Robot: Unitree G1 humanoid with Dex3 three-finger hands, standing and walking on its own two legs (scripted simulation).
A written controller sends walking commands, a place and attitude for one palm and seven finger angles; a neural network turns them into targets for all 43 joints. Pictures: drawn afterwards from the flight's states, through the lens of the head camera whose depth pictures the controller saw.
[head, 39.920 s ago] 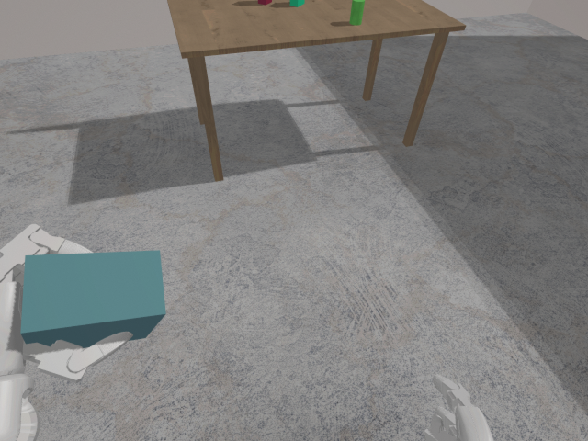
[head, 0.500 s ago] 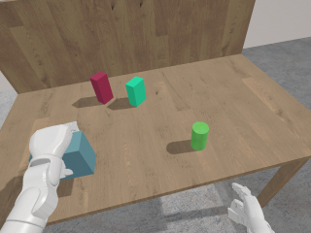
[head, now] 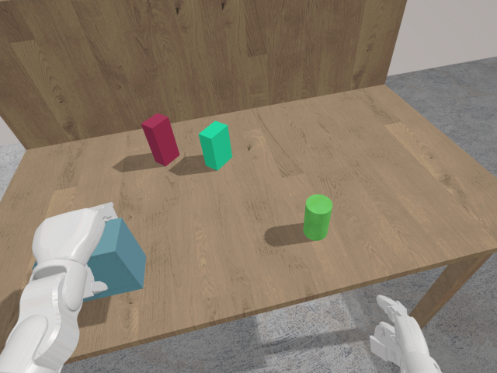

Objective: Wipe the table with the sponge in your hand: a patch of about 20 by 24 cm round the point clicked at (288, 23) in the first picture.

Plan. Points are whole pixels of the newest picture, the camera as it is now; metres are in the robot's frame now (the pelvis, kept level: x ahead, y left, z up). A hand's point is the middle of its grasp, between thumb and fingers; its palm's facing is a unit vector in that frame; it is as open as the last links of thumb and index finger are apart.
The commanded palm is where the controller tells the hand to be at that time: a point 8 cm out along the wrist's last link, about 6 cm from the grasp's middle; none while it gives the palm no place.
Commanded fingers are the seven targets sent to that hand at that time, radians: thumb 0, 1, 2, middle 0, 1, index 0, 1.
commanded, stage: bring the sponge back beside the body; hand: left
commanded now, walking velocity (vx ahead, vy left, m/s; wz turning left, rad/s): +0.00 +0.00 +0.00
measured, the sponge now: (101, 267) +0.23 +0.30 +0.05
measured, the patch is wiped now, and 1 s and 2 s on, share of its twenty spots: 1.00 1.00 1.00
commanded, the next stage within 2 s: step back with the hand held close in 1.20 s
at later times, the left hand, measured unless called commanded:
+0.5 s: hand (81, 267) +0.20 +0.29 +0.10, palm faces +0.06 -0.09 -0.99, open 10.4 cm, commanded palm +0.17 +0.29 +0.17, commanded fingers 0.00 0.10 1.30 -1.20 -1.60 -1.20 -1.60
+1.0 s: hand (72, 286) +0.17 +0.28 +0.11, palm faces +0.07 -0.09 -0.99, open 10.4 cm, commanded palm +0.14 +0.28 +0.17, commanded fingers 0.00 0.10 1.30 -1.20 -1.60 -1.20 -1.60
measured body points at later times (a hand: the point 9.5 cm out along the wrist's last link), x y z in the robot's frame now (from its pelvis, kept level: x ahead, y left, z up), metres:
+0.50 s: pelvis -0.01 +0.00 +0.00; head -0.02 -0.03 +0.45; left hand +0.20 +0.29 +0.15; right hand +0.24 -0.19 -0.08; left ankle +0.00 +0.13 -0.74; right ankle +0.00 -0.13 -0.74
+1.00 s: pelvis -0.02 +0.00 +0.00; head -0.04 -0.04 +0.45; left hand +0.16 +0.28 +0.16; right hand +0.24 -0.19 -0.07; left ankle +0.00 +0.13 -0.74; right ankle +0.00 -0.13 -0.74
